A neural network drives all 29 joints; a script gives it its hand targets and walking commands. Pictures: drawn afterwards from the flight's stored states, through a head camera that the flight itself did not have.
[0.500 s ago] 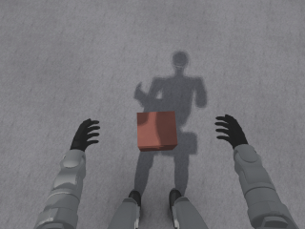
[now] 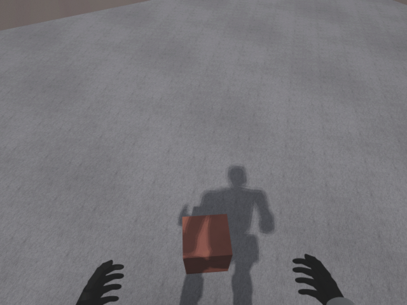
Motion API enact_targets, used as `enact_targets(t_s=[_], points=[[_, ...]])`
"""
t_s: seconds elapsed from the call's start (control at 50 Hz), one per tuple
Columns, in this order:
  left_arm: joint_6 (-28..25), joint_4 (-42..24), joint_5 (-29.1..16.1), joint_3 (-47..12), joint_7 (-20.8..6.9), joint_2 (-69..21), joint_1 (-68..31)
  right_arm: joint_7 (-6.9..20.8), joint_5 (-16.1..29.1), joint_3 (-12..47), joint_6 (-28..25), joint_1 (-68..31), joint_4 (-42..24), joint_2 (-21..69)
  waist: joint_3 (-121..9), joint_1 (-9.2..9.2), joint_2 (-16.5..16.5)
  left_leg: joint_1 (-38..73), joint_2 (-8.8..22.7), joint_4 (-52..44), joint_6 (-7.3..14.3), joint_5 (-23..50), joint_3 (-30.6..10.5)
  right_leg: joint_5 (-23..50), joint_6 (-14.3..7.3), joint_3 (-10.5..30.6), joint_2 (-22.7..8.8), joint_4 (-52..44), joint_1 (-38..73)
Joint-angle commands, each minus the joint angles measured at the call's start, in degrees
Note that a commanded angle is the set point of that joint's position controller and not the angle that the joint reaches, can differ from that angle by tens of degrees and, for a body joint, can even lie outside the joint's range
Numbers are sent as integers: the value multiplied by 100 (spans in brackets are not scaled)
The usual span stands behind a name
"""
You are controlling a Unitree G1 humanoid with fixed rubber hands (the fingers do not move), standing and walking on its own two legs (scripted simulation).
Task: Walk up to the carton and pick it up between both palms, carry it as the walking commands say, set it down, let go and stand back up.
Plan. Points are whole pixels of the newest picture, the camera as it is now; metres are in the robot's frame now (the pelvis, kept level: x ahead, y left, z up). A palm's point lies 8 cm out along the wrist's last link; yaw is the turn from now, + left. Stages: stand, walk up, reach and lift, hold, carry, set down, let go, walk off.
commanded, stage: let go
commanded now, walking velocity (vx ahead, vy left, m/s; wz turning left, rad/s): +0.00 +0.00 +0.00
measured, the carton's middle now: (205, 245) +0.45 -0.01 -0.65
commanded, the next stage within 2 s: stand in 0.28 s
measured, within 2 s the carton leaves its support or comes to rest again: neither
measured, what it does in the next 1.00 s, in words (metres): stands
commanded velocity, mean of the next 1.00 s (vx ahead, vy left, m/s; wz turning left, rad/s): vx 0.00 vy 0.00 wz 0.00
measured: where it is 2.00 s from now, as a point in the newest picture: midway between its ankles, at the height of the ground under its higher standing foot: outside the picture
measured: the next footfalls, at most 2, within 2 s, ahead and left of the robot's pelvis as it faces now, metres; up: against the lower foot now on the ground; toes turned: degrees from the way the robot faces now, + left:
none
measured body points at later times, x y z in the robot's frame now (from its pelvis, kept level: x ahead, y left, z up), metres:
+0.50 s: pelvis +0.03 +0.00 -0.01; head +0.00 +0.01 +0.44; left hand +0.15 +0.29 -0.10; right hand +0.17 -0.28 -0.09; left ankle +0.00 +0.12 -0.74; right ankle +0.00 -0.12 -0.74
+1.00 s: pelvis +0.01 +0.01 +0.00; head -0.02 +0.02 +0.45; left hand +0.13 +0.30 -0.10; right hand +0.13 -0.29 -0.09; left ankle +0.00 +0.12 -0.74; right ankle +0.00 -0.12 -0.74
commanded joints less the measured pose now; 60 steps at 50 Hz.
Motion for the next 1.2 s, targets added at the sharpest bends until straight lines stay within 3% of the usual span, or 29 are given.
enact_targets(t_s=[0.0,0.02,0.04,0.08,0.1,0.12,0.18,0.2,0.24,0.26,0.28,0.34,0.42,0.46,0.5,0.54,0.68,0.7,0.74,0.78,0.82,0.84,0.88,0.96,0.98,1.0,1.06,1.14,1.18], points=[[63,-795,285,370,16,576,-392,-43,-191,-369,40,-501,-1062,-569,-172,141,-213,509,-132,-306,-99,-242,492,-557,19,-437,34,-768,98],[96,-812,248,346,-13,570,-546,-31,-72,-207,13,-834,-1220,-504,-75,309,-326,523,-179,-237,-71,-78,452,-496,-18,-367,-6,-845,-79],[151,-752,244,327,-6,540,-447,-63,-81,-311,117,-418,-946,-554,36,63,-41,587,-206,-291,-110,-111,488,-367,-25,-319,9,-840,80],[243,-841,353,341,-44,558,-647,-46,-186,-236,259,-573,-784,-440,106,134,-4,559,-165,-356,-45,-514,410,-747,19,-417,1,-790,232],[280,-798,333,273,-34,601,-632,-34,-93,-215,315,-410,-774,-479,343,15,188,734,-115,-452,14,-519,392,-631,33,-431,16,-782,74],[326,-770,383,372,-26,601,-592,1,-91,-101,308,-625,-865,-462,392,233,-167,662,-142,-321,-42,-478,428,-837,-7,-425,-77,-872,78],[335,-824,391,413,27,588,-472,-19,-164,-308,365,-521,-801,-613,41,81,253,560,-106,-377,-60,15,336,-9,41,-503,105,-509,627],[294,-1005,378,446,21,674,-311,-47,-236,-449,360,-314,-813,-670,-117,-11,128,670,-123,-244,-63,308,338,337,57,-406,82,-460,659],[243,-1155,360,388,26,716,-529,-31,-197,-435,313,-595,-1059,-631,-373,93,179,857,-131,-170,-4,616,211,521,49,-384,106,-368,678],[-56,6,85,503,305,1089,-246,-368,-75,-336,30,-386,162,-1127,-1002,169,78,73,275,77,-156,932,107,830,70,-201,-254,-194,386],[-183,67,141,441,446,1262,-286,-411,-65,-399,-152,-249,195,-1187,-992,43,-110,127,170,262,-168,704,64,1031,110,-263,-187,-46,362],[-426,302,214,394,456,1217,-211,-479,-149,-324,-329,-252,349,-1303,-1063,80,-467,89,381,339,76,810,-80,1103,24,-40,-346,-125,108],[-568,539,250,394,468,1207,-193,-501,-202,-364,-428,-331,658,-1397,-812,113,211,-165,419,219,55,1263,-170,1369,-4,104,-408,-62,67],[-562,722,209,347,469,1260,-158,-499,-165,-296,-480,-221,845,-1384,-810,125,-280,11,511,343,117,1811,-271,1940,-19,49,-449,12,111],[-570,831,209,358,478,1371,-278,-567,-112,-392,-507,-106,966,-1573,-1327,29,-118,354,529,375,99,2490,-216,2452,-64,26,-460,99,332],[-621,876,193,351,495,1242,-244,-591,-141,-380,-570,-158,1004,-1613,-1211,39,185,234,556,283,101,2417,-254,2062,-87,15,-448,176,262],[-661,1142,282,346,522,1633,-213,-559,-213,-250,-626,-214,1206,-1678,-578,100,48,-303,547,10,146,1035,-398,925,-95,183,-508,-213,18],[-688,1167,289,342,529,1635,-244,-584,-172,-233,-665,-68,1261,-1623,-536,-18,109,-243,543,-102,129,1156,-440,1044,-133,253,-505,-122,-17],[-672,1220,266,351,496,1602,-301,-581,-194,-247,-693,-239,1269,-1804,-754,46,511,-247,528,-148,109,1059,-428,986,-86,174,-451,-181,96],[-727,1352,277,266,493,1566,-273,-616,-164,-204,-672,-364,1287,-1776,-592,59,11,-115,589,25,181,1452,-492,1182,-108,119,-482,-200,-31],[-696,1378,257,262,453,1563,-438,-612,-231,-208,-688,-280,1313,-1860,-509,36,135,-311,540,-89,153,965,-437,937,-50,192,-505,-270,23],[-768,1456,253,267,464,1548,-147,-594,-214,-238,-678,-183,1420,-1802,-703,116,-280,-65,604,-132,174,1027,-563,868,-140,142,-526,-262,36],[-772,1548,227,296,492,1697,-261,-584,-163,-162,-672,-207,1512,-1823,-612,20,108,-147,581,-185,153,862,-424,766,-144,326,-529,-315,-30],[-737,1735,278,233,473,1683,-356,-581,-170,-102,-758,-265,1675,-1745,-555,1,-39,-289,553,-210,241,597,-595,396,-179,285,-537,-393,59],[-756,1657,215,229,468,1645,-299,-578,-231,-116,-782,-362,1637,-1772,-601,122,-131,-170,628,-277,276,486,-686,452,-220,263,-573,-446,57],[-735,1784,208,212,466,1633,-421,-562,-137,-130,-772,-422,1684,-1900,-708,31,132,-117,581,-317,223,425,-585,511,-227,328,-587,-491,5],[-789,1884,214,262,475,1831,-221,-546,-181,-118,-737,-210,1887,-1863,-701,35,204,-78,554,-221,184,715,-557,947,-222,364,-592,-424,94],[-689,2072,194,204,486,1743,-320,-565,-124,-132,-738,-277,2097,-1954,-502,49,95,-113,576,-341,141,680,-594,762,-128,269,-568,-505,19],[-766,2226,185,181,493,1850,-271,-549,-112,-99,-732,-249,2196,-1905,-576,-51,-223,23,649,-386,150,676,-608,577,-157,196,-577,-573,33]])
